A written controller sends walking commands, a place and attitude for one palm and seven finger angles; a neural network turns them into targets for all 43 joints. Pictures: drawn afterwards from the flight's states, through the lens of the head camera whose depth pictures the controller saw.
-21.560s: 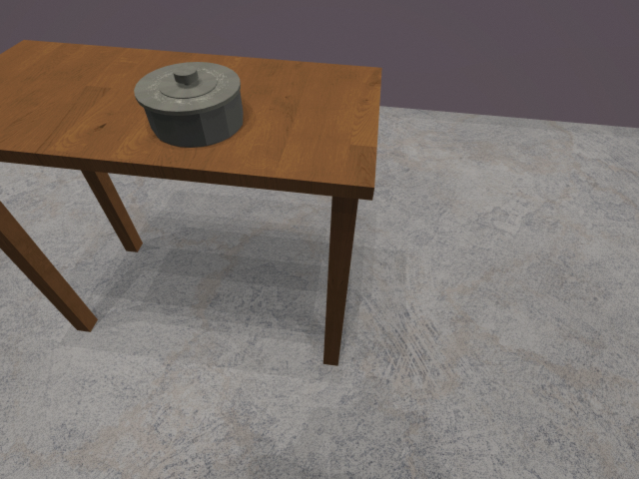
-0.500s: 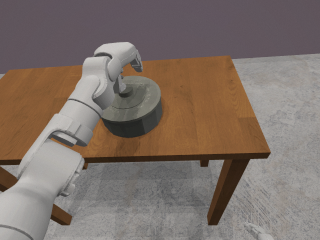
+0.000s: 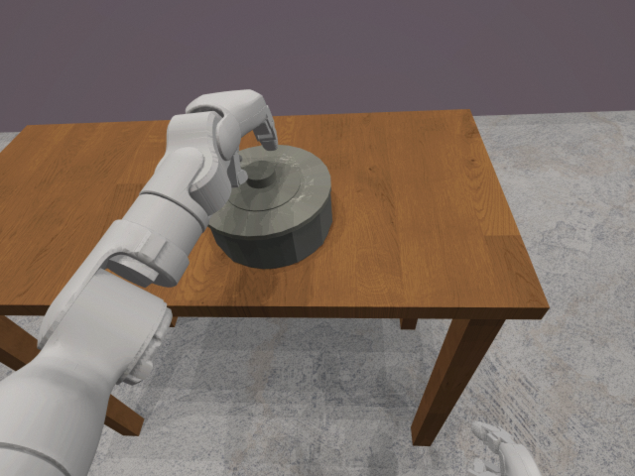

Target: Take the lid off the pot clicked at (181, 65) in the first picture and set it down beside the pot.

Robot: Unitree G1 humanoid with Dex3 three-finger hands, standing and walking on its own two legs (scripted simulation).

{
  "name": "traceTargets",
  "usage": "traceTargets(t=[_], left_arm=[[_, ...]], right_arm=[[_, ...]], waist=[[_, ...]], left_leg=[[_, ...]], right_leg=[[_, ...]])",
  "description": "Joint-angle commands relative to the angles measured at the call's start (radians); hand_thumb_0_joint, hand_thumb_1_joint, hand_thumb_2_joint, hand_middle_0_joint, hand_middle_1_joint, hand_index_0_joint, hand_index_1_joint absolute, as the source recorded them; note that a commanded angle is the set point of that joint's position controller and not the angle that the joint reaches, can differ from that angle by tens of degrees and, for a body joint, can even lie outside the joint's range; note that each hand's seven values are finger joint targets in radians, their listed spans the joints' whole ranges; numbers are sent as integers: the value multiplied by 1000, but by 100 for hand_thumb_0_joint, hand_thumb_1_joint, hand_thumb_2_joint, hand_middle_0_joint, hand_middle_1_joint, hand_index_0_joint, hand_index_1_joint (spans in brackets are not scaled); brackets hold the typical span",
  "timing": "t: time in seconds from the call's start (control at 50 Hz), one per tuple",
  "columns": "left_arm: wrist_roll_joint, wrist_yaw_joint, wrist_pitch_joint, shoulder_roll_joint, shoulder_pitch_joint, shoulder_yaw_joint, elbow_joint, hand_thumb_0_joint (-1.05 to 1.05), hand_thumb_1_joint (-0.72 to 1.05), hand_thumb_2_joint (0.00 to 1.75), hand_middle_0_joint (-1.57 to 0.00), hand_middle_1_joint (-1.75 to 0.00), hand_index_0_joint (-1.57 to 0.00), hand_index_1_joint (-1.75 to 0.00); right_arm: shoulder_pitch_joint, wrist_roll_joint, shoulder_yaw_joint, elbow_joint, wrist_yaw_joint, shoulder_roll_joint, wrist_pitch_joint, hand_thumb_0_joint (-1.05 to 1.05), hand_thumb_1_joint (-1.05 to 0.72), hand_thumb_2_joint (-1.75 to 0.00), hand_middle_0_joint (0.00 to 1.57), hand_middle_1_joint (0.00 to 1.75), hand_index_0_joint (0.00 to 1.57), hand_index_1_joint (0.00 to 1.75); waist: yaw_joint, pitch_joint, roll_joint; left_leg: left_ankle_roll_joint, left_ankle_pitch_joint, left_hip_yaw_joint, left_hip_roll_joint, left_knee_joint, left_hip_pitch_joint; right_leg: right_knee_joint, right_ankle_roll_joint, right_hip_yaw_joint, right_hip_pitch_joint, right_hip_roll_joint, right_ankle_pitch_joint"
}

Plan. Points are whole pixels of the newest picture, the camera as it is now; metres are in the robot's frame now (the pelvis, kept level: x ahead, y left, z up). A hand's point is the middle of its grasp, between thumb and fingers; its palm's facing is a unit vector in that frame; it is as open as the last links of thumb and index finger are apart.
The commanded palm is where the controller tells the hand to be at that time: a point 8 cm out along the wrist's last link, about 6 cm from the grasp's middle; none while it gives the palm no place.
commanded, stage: lower the open fingers around the knob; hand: left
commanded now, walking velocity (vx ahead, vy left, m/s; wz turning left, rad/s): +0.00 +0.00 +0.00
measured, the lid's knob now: (260, 174) +0.48 +0.09 +0.14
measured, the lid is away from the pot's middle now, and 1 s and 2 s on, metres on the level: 0.00 0.00 0.01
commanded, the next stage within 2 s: close the fingers and squeeze the knob in 0.64 s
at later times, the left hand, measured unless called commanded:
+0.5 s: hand (247, 177) +0.45 +0.10 +0.16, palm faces -0.29 -0.08 -0.95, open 9.8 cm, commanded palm +0.43 +0.10 +0.22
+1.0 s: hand (252, 177) +0.45 +0.09 +0.16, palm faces -0.30 -0.07 -0.95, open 9.7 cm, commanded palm +0.43 +0.10 +0.22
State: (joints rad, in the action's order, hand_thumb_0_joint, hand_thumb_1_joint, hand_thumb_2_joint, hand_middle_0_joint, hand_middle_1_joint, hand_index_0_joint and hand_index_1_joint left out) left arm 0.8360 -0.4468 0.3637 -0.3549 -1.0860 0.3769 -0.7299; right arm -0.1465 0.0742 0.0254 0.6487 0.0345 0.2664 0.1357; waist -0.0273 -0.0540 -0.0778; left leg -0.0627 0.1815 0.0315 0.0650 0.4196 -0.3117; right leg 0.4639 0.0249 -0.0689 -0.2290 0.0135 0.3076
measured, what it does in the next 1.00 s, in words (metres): stands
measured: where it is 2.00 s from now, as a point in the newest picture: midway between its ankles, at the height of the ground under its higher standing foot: outside the picture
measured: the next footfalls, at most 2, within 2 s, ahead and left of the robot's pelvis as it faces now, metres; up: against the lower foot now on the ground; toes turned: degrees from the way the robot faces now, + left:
none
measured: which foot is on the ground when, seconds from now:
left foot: down 0.00-1.00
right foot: down 0.00-1.00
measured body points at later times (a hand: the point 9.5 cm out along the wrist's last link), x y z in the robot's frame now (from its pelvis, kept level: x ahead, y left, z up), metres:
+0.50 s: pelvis +0.00 +0.01 +0.00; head +0.01 -0.02 +0.45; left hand +0.46 +0.10 +0.21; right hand +0.13 -0.23 -0.13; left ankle +0.02 +0.08 -0.74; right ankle -0.05 -0.10 -0.74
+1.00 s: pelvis +0.00 +0.00 +0.00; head +0.01 -0.03 +0.45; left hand +0.46 +0.09 +0.21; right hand +0.12 -0.24 -0.13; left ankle +0.02 +0.08 -0.74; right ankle -0.05 -0.10 -0.74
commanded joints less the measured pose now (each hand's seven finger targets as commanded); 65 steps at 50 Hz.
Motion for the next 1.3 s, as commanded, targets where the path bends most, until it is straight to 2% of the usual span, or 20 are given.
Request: traceTargets(t=[0.0, 0.02, 0.04, 0.1, 0.14, 0.22, 0.26, 0.34, 0.44, 0.52, 0.58, 0.66, 0.72, 0.74, 0.82, 0.88, 1.02, 1.08, 1.16, 1.28], left_arm=[[25, 29, -24, -184, -572, -108, 273, 0, -35, 165, -88, -8, -88, -8], [1, 32, -34, -163, -572, -97, 290, 0, -35, 165, -88, -8, -88, -8], [24, 39, -39, -232, -629, -144, 310, 0, -35, 165, -88, -8, -88, -8], [30, 52, -25, -219, -551, -149, 164, 0, -35, 165, -88, -8, -88, -8], [29, 63, -35, -221, -480, -169, 137, 0, -35, 165, -88, -8, -88, -8], [1, 67, -42, -70, -373, -73, 175, 0, -35, 165, -88, -8, -88, -8], [24, 74, -39, -150, -403, -122, 214, 0, -35, 165, -88, -8, -88, -8], [30, 98, -43, -186, -529, -129, 230, 0, -35, 165, -88, -8, -88, -8], [24, 111, -35, -156, -388, -129, 94, 0, -35, 165, -88, -8, -88, -8], [9, 108, -43, -64, -446, -49, 164, 0, -35, 165, -88, -8, -88, -8], [27, 117, -36, -191, -475, -145, 162, 0, -35, 165, -88, -8, -88, -8], [18, 111, -32, -86, -494, -58, 126, 0, -35, 165, -88, -8, -88, -8], [7, 115, -38, -138, -446, -116, 137, 0, -35, 165, -88, -8, -88, -8], [25, 113, -38, -164, -455, -126, 133, 0, -19, 120, -71, -32, -71, -32], [6, 106, -37, -82, -448, -68, 133, 0, -14, 120, -67, -48, -67, -48], [27, 109, -29, -157, -472, -113, 97, 0, -11, 119, -65, -56, -65, -56], [6, 96, -40, -110, -430, -95, 192, 0, -3, 116, -64, -70, -64, -70], [23, 98, -31, -200, -434, -151, 143, 0, 0, 114, -65, -75, -65, -75], [18, 94, -31, -140, -433, -99, 159, 0, 5, 111, -66, -81, -66, -81], [26, 94, -29, -166, -455, -111, 215, 0, 13, 106, -68, -87, -68, -87]], right_arm=[[89, -1, -37, -142, -4, 108, -40, 0, -90, -90, 20, 30, 20, 30], [81, -3, -42, -146, -6, 111, -43, 0, -90, -90, 20, 30, 20, 30], [73, -5, -40, -131, -8, 107, -49, 0, -90, -90, 20, 30, 20, 30], [51, -4, -36, -107, -11, 111, -50, 0, -90, -90, 20, 30, 20, 30], [48, -6, -37, -111, -6, 112, -50, 0, -90, -90, 20, 30, 20, 30], [53, -5, -52, -137, 10, 113, -38, 0, -90, -90, 20, 30, 20, 30], [65, -5, -49, -142, 14, 114, -34, 0, -90, -90, 20, 30, 20, 30], [53, -4, -47, -124, -1, 110, -37, 0, -90, -90, 20, 30, 20, 30], [42, -4, -40, -113, -6, 112, -34, 0, -90, -90, 20, 30, 20, 30], [41, -4, -54, -121, -3, 110, -29, 0, -90, -90, 20, 30, 20, 30], [44, -5, -43, -112, -10, 113, -31, 0, -90, -90, 20, 30, 20, 30], [44, -2, -42, -108, -14, 107, -28, 0, -90, -90, 20, 30, 20, 30], [40, -9, -47, -118, -13, 115, -33, 0, -90, -90, 20, 30, 20, 30], [49, -9, -40, -115, -13, 111, -35, 0, -90, -90, 20, 30, 20, 30], [44, -5, -48, -121, -13, 109, -30, 0, -90, -90, 20, 30, 20, 30], [47, -4, -37, -107, -20, 111, -31, 0, -90, -90, 20, 30, 20, 30], [52, -9, -51, -129, -9, 109, -36, 0, -90, -90, 20, 30, 20, 30], [57, -3, -39, -112, -14, 115, -32, 0, -90, -90, 20, 30, 20, 30], [70, -3, -40, -120, -13, 108, -33, 0, -90, -90, 20, 30, 20, 30], [80, 0, -38, -126, -12, 107, -29, 0, -90, -90, 20, 30, 20, 30]], waist=[[-27, -413, 108], [-35, -415, 107], [-28, -446, 114], [-20, -356, 158], [-3, -370, 156], [-12, -367, 134], [-5, -381, 142], [-24, -370, 140], [-9, -340, 145], [-38, -349, 123], [-18, -367, 142], [-36, -312, 132], [-22, -353, 120], [-17, -368, 141], [-32, -327, 149], [-24, -331, 158], [-21, -394, 129], [-15, -344, 182], [-18, -327, 152], [-15, -373, 135]], left_leg=[[-27, -346, -72, 6, 31, 333], [-31, -362, -78, 6, 37, 331], [-29, -358, -83, 4, 30, 347], [-26, -328, -75, 3, 13, 288], [-19, -336, -75, -3, 7, 280], [-19, -405, -81, -15, 22, 311], [-19, -363, -76, -14, 21, 309], [-23, -286, -75, -11, 6, 303], [-15, -254, -70, -10, -2, 267], [-19, -275, -81, -17, 13, 305], [-20, -244, -77, -9, 3, 289], [-17, -214, -76, -9, -6, 274], [-21, -258, -80, -9, 6, 287], [-19, -265, -77, -7, 5, 285], [-23, -250, -76, -8, 4, 273], [-23, -220, -65, -2, -1, 261], [-28, -339, -73, -4, 27, 307], [-28, -288, -56, 0, 13, 255], [-29, -287, -57, 2, 14, 264], [-27, -296, -57, 2, 18, 278]], right_leg=[[-29, 17, 49, 15, -24, -461], [-35, 20, 46, 21, -22, -472], [-28, 17, 49, 32, -27, -471], [-31, 18, 39, 17, -32, -455], [-24, 20, 36, 29, -28, -438], [-31, 22, 26, -7, -25, -425], [-29, 19, 32, 12, -30, -420], [-38, 20, 33, -6, -34, -387], [-32, 22, 30, -6, -32, -353], [-42, 25, 24, -46, -32, -343], [-37, 23, 35, 0, -33, -360], [-44, 22, 26, -43, -34, -325], [-45, 27, 33, -9, -29, -364], [-34, 23, 38, 11, -29, -386], [-48, 23, 30, -19, -30, -363], [-42, 19, 41, 4, -31, -375], [-37, 21, 40, 26, -26, -457], [-37, 14, 47, 49, -28, -474], [-40, 16, 42, 28, -28, -462], [-33, 15, 49, 48, -25, -473]])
